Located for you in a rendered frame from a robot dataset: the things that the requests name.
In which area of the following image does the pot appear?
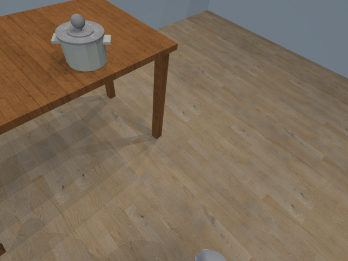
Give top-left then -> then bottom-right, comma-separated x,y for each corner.
51,33 -> 111,72

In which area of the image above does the knob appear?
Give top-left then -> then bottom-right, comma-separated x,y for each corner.
71,14 -> 85,29

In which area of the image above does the lid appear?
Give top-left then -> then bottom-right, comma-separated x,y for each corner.
55,20 -> 104,46

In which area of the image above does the table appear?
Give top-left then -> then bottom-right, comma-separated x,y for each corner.
0,0 -> 178,256

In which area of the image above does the right robot thigh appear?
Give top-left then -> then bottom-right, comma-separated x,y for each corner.
194,250 -> 227,261

